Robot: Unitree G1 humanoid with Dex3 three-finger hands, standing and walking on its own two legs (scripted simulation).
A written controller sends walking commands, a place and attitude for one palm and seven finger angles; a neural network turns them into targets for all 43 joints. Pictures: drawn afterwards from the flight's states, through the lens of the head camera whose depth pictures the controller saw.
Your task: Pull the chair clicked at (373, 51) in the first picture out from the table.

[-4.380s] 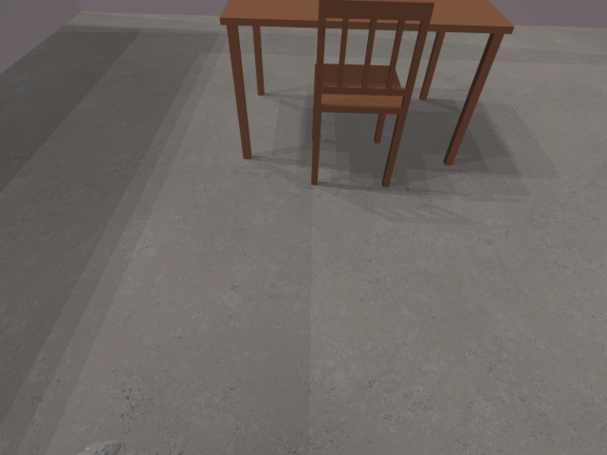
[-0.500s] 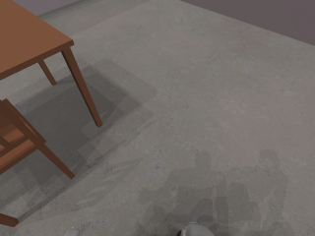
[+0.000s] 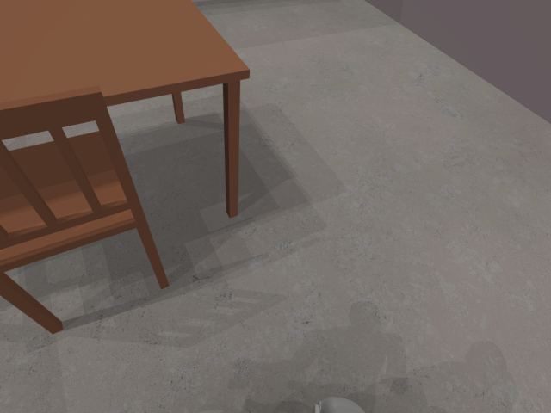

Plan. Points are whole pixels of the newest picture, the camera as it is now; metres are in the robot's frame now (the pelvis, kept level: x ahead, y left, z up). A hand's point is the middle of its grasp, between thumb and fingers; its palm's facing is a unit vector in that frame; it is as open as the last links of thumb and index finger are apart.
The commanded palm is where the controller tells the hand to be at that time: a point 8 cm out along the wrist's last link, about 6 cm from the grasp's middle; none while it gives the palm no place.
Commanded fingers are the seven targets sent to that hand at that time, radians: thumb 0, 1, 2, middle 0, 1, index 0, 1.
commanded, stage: turn to face it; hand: left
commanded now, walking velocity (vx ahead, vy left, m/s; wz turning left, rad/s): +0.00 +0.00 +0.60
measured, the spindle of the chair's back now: (25, 186) +0.52 +0.54 -0.11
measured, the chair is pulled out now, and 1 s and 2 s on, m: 0.00 0.00 0.00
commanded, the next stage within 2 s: take the last steps up to it in 0.74 s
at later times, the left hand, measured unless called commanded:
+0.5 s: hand out of the picture +0.03 +0.15 -0.14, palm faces +0.30 -0.91 -0.29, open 7.4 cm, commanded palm none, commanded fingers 0.00 0.90 0.90 -0.20 -0.30 -0.20 -0.30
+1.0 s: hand out of the picture -0.13 +0.16 -0.17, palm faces +0.52 -0.82 -0.24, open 7.4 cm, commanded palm none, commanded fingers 0.00 0.90 0.90 -0.20 -0.30 -0.20 -0.30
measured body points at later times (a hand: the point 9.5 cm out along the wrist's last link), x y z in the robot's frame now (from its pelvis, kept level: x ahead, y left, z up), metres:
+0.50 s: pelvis -0.01 -0.07 +0.00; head +0.02 -0.10 +0.45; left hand +0.02 +0.20 -0.12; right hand +0.13 -0.31 -0.15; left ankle -0.01 +0.06 -0.68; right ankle +0.02 -0.18 -0.73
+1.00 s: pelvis -0.03 -0.04 +0.01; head -0.02 +0.00 +0.46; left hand -0.16 +0.20 -0.15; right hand +0.18 -0.19 -0.12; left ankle -0.11 +0.04 -0.73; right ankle +0.01 -0.17 -0.67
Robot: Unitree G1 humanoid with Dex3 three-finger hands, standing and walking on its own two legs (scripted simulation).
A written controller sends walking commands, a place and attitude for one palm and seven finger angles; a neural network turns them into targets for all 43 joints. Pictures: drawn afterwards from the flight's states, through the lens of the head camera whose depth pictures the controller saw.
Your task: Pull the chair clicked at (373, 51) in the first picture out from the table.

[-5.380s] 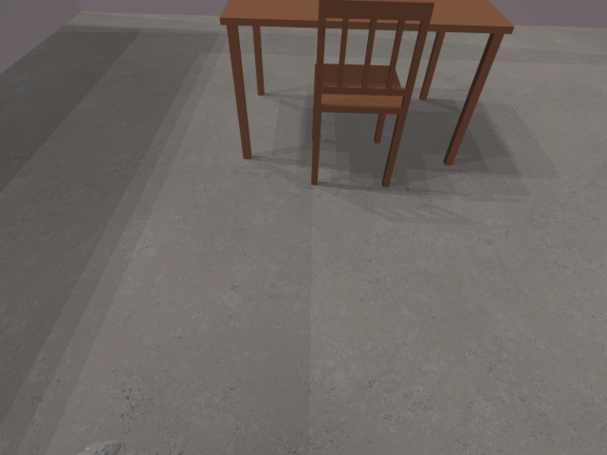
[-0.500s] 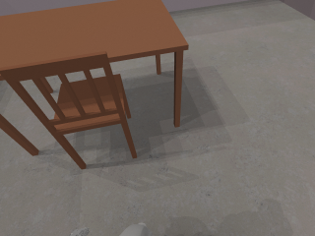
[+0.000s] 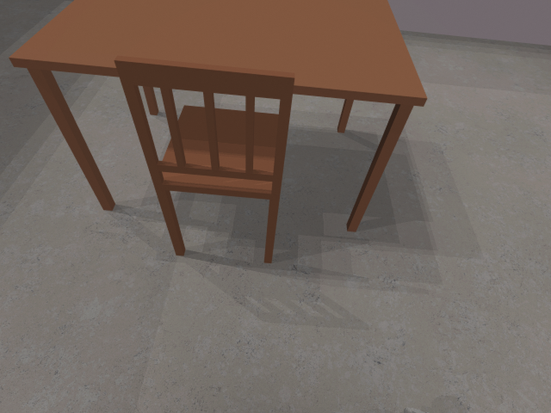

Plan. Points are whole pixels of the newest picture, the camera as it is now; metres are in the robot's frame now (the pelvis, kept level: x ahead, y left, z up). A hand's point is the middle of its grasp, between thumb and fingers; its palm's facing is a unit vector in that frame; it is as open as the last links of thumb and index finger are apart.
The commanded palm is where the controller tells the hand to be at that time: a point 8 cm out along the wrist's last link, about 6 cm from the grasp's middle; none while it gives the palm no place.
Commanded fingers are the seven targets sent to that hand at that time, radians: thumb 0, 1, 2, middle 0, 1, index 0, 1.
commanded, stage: take the last steps up to it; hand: left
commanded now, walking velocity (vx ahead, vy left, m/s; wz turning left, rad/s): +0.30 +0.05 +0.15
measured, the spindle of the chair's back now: (212, 133) +0.77 +0.24 -0.11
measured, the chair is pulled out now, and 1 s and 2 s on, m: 0.00 0.00 0.00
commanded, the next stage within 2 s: come to a stop and stand still in 0.92 s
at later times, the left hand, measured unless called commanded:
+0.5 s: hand out of the picture +0.07 +0.18 -0.16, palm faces +0.14 -0.97 -0.19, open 7.3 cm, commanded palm none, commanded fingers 0.00 0.90 0.90 -0.20 -0.30 -0.20 -0.30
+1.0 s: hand (150, 293) +0.33 +0.27 -0.17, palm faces +0.09 -0.98 -0.17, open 7.4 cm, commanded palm none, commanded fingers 0.00 0.90 0.90 -0.20 -0.30 -0.20 -0.30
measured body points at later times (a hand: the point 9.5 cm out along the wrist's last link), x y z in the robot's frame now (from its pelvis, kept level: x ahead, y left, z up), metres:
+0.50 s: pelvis +0.10 +0.00 +0.01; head +0.11 +0.00 +0.46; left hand +0.07 +0.23 -0.15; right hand +0.12 -0.24 -0.15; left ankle +0.13 +0.14 -0.69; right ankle +0.08 -0.12 -0.74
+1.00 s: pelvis +0.26 +0.09 +0.01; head +0.28 +0.10 +0.45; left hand +0.32 +0.33 -0.15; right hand +0.26 -0.12 -0.15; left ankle +0.20 +0.16 -0.74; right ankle +0.33 -0.03 -0.69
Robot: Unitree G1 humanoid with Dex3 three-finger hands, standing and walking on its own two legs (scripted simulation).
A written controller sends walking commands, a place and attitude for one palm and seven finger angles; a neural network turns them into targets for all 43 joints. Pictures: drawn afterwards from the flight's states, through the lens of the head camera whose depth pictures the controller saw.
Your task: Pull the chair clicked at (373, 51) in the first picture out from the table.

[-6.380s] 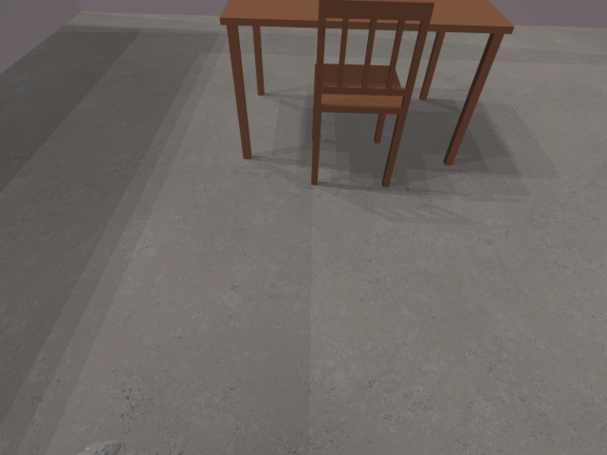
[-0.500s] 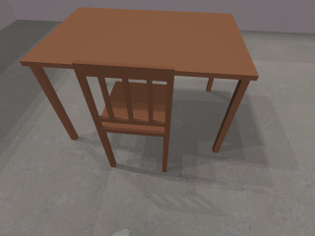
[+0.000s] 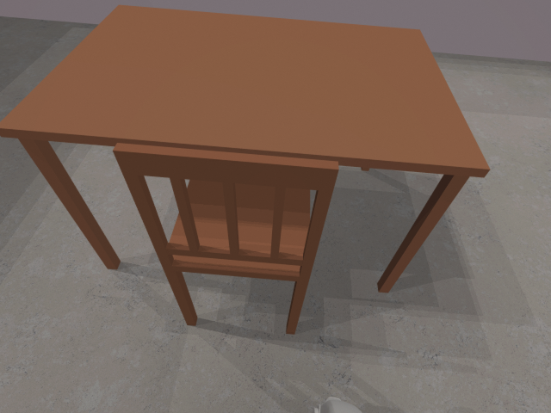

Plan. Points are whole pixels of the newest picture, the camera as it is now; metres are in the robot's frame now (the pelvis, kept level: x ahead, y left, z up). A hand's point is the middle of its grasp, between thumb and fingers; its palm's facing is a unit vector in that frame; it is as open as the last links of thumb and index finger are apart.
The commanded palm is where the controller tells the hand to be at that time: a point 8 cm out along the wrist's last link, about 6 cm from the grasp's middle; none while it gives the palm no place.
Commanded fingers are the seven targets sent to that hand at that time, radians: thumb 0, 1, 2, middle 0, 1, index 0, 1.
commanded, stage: come to a stop and stand still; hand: left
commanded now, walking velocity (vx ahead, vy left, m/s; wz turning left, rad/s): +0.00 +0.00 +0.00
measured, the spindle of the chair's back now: (232, 220) +0.51 +0.12 -0.12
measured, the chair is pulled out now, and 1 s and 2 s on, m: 0.00 0.00 0.00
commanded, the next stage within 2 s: look again from close up in 2.00 s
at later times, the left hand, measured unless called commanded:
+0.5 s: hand out of the picture +0.11 +0.21 -0.19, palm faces +0.04 -0.98 -0.21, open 7.3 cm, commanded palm none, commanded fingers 0.00 0.90 0.90 -0.20 -0.30 -0.20 -0.30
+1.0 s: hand out of the picture -0.01 +0.18 -0.17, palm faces +0.01 -0.98 -0.19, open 7.4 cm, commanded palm none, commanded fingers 0.00 0.90 0.90 -0.20 -0.30 -0.20 -0.30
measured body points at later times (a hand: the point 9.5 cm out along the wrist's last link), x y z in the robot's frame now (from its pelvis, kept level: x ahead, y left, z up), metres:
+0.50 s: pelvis +0.04 +0.02 -0.02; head +0.07 +0.03 +0.43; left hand +0.11 +0.26 -0.18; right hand +0.09 -0.22 -0.16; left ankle +0.04 +0.13 -0.75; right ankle +0.11 -0.12 -0.74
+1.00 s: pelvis +0.01 +0.01 +0.00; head +0.01 +0.00 +0.45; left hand -0.01 +0.23 -0.16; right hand +0.02 -0.21 -0.17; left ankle +0.04 +0.13 -0.74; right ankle -0.02 -0.09 -0.74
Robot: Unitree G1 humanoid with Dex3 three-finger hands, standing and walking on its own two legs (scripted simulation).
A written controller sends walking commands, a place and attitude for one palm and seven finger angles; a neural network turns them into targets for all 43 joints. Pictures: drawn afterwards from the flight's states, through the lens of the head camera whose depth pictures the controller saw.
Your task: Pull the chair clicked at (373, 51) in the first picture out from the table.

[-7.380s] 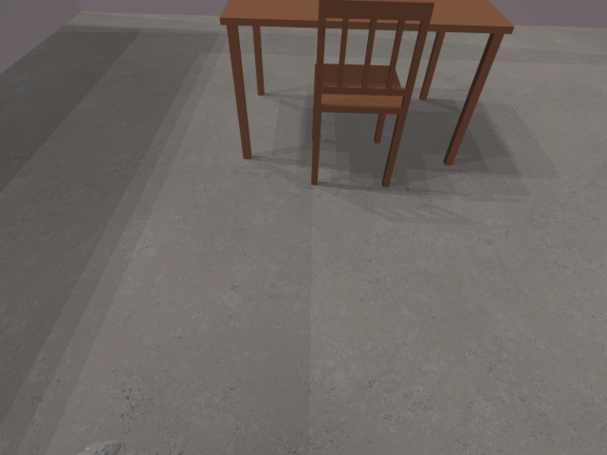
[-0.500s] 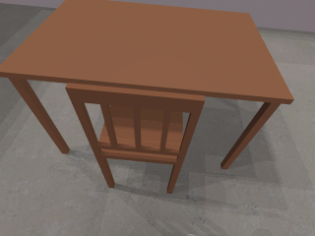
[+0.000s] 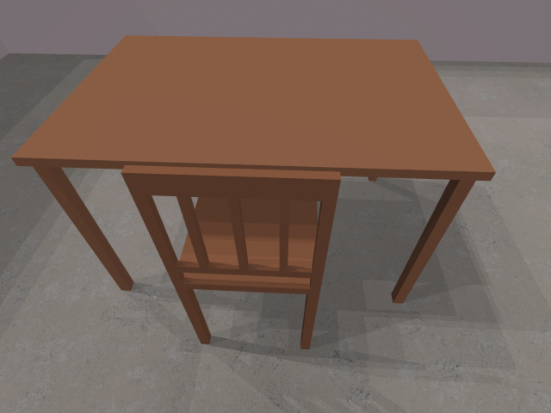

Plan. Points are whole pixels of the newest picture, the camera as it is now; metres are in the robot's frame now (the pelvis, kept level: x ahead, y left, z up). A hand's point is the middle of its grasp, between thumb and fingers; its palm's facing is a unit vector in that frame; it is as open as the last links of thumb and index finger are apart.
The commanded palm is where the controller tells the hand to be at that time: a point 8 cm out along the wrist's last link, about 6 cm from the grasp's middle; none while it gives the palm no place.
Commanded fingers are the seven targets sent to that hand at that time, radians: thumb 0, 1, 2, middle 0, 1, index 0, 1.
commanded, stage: come to a stop and stand still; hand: left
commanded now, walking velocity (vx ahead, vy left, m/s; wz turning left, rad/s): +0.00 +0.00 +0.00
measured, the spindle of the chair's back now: (239, 235) +0.50 +0.11 -0.12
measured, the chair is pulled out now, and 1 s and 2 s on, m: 0.00 0.00 0.00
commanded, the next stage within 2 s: look again from close up in 1.00 s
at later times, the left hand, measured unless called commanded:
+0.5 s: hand out of the picture -0.01 +0.13 -0.18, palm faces +0.05 -0.98 -0.16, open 7.4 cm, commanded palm none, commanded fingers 0.00 0.90 0.90 -0.20 -0.30 -0.20 -0.30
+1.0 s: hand out of the picture +0.00 +0.13 -0.18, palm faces +0.06 -0.98 -0.18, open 7.4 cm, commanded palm none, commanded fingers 0.00 0.90 0.90 -0.20 -0.30 -0.20 -0.30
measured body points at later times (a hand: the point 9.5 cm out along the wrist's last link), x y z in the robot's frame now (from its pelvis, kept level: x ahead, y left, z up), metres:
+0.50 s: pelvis +0.01 -0.02 +0.00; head +0.02 -0.03 +0.45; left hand -0.02 +0.18 -0.16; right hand -0.03 -0.22 -0.17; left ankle +0.03 +0.11 -0.74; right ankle -0.03 -0.11 -0.74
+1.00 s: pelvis +0.03 -0.02 +0.00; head +0.05 -0.03 +0.45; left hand +0.00 +0.19 -0.16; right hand +0.04 -0.24 -0.17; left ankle +0.03 +0.11 -0.74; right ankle -0.03 -0.11 -0.74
